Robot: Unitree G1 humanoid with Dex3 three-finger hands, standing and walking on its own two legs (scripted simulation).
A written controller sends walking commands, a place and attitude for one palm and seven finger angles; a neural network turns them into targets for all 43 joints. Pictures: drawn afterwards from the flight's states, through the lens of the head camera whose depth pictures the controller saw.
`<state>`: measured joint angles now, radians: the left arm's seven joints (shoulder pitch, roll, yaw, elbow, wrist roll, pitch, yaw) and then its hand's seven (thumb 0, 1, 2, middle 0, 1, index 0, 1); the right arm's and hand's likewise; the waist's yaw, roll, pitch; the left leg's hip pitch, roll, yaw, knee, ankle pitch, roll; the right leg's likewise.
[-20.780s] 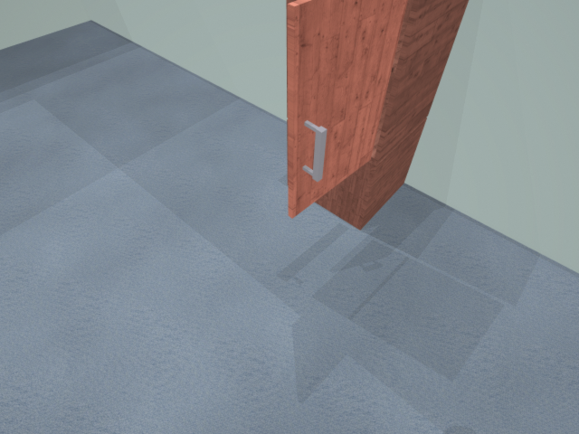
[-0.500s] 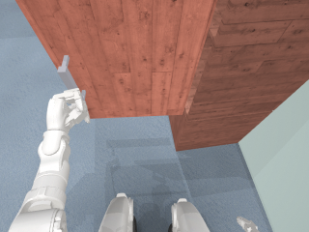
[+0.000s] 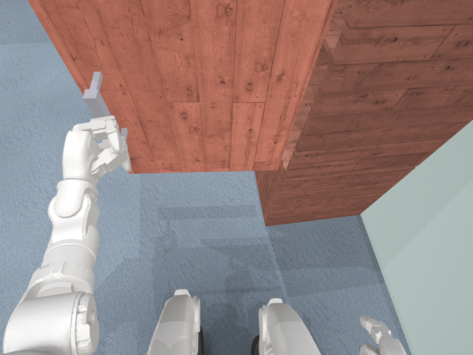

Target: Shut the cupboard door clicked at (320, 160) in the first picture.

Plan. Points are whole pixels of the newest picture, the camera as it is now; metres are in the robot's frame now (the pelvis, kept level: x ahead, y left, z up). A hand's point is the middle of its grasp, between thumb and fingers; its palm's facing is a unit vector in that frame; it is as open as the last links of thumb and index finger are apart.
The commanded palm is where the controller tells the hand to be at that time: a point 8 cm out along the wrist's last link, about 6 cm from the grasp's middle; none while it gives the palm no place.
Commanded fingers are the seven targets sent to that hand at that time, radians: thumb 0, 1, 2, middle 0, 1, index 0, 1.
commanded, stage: push the door shut along its arc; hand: left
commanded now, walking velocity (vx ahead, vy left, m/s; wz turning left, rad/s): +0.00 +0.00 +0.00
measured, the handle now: (110, 118) +0.51 +0.23 +0.04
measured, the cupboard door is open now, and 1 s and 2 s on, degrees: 85 68 60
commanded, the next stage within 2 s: pull the fist back off the door in 1.58 s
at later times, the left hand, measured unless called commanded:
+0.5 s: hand (124, 127) +0.49 +0.20 +0.04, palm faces -0.12 -0.99 -0.04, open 3.1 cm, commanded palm +0.49 +0.22 +0.04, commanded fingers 0.00 0.90 0.90 -1.30 -1.50 -1.30 -1.50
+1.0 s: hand (150, 100) +0.54 +0.16 +0.05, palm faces -0.26 -0.97 -0.02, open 3.1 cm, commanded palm +0.56 +0.18 +0.04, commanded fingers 0.00 0.90 0.90 -1.30 -1.50 -1.30 -1.50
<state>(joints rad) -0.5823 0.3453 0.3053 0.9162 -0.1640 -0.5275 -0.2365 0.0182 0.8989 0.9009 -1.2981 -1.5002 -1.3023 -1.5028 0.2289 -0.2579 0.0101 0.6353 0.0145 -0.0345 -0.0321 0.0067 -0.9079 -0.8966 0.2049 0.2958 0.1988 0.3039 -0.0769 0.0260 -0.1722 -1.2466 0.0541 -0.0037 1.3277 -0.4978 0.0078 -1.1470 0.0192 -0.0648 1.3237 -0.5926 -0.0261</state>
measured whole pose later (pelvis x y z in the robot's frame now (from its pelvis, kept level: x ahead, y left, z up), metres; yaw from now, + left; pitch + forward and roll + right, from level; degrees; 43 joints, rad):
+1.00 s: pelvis -0.01 +0.02 -0.03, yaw -3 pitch +31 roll -7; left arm -1.15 0.61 0.29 1.27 -0.07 -0.34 -0.42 0.02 0.90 0.90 -1.30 -1.50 -1.30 -1.50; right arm 0.34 -0.27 0.06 0.67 0.00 -0.06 -0.01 0.00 -0.91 -0.90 0.21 0.30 0.20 0.30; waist -0.23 0.05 -0.15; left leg -1.50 0.07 -0.04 1.45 -0.50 0.03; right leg -1.36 0.03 -0.09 1.39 -0.57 -0.01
